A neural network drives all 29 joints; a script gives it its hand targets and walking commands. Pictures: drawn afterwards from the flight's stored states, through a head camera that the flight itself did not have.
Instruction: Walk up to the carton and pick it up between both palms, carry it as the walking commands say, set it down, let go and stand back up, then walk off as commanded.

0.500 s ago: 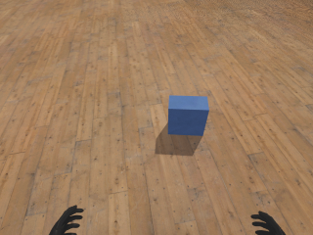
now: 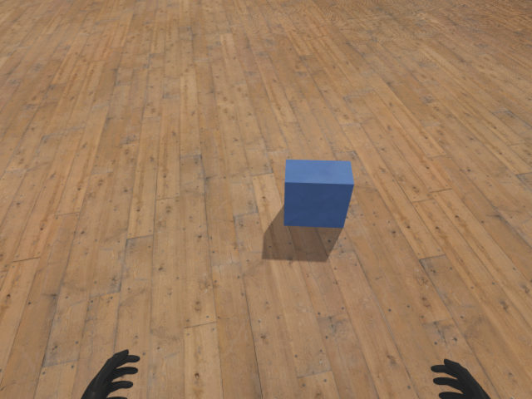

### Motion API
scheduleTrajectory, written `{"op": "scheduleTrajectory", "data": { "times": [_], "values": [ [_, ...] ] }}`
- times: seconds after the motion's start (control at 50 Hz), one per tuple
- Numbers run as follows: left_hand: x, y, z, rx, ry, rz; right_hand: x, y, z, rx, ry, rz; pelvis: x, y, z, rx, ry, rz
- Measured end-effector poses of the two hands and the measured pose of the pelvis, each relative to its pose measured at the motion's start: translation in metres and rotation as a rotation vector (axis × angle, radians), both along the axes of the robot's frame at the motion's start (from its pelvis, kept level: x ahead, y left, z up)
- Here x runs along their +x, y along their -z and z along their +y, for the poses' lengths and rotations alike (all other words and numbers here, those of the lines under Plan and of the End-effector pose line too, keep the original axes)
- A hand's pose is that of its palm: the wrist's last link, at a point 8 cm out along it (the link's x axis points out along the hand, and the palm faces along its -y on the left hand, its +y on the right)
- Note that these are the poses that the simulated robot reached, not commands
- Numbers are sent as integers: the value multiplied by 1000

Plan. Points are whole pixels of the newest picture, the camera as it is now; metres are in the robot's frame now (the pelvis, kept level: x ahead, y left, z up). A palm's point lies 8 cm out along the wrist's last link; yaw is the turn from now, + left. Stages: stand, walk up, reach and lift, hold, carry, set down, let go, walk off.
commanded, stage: stand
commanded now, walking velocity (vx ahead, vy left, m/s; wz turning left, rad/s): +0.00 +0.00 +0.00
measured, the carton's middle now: (315, 194) +1.05 -0.17 -0.60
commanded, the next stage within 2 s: walk up in 0.72 s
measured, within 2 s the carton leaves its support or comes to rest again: neither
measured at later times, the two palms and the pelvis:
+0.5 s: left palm out of the picture +0.14 +0.28 -0.07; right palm out of the picture +0.13 -0.28 -0.08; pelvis +0.00 +0.01 +0.00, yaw +0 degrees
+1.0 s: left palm out of the picture +0.13 +0.29 -0.07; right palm out of the picture +0.12 -0.28 -0.07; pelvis +0.00 +0.01 +0.00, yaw -2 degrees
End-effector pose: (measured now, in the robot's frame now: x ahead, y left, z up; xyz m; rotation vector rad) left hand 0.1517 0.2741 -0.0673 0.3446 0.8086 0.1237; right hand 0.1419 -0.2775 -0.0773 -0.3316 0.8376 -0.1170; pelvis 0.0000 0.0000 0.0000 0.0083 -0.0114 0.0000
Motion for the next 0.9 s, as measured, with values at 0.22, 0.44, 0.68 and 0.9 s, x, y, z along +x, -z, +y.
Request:
{"op": "scheduleTrajectory", "data": {
  "times": [0.22, 0.44, 0.68, 0.9],
  "values": [
    [-1, -1, 5, 3, 0, -4, -1, -2, 3, 0, 4, -9, -1, 0, 3, -3, 2, -10],
    [-6, 0, 10, 4, -2, 0, -9, -2, 2, -10, 15, 1, -4, -1, 6, -6, 6, -25],
    [-12, 5, 13, 4, -6, 28, -17, 2, 1, -17, 21, 34, -5, -1, 8, -8, 7, -26],
    [-14, 7, 18, 2, -12, 37, -17, 0, 5, -20, 23, 32, -5, -1, 12, -14, 6, -34]
  ]
}}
